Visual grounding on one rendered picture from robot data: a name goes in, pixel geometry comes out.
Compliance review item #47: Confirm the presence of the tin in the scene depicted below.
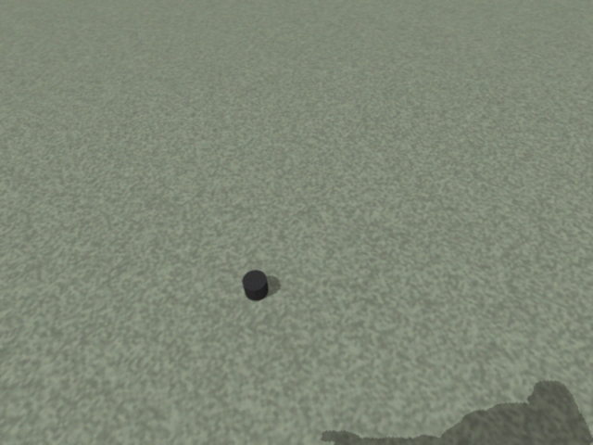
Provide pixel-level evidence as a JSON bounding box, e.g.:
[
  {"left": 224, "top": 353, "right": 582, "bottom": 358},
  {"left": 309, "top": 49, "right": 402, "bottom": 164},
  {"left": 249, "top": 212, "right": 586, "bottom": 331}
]
[{"left": 243, "top": 270, "right": 269, "bottom": 301}]

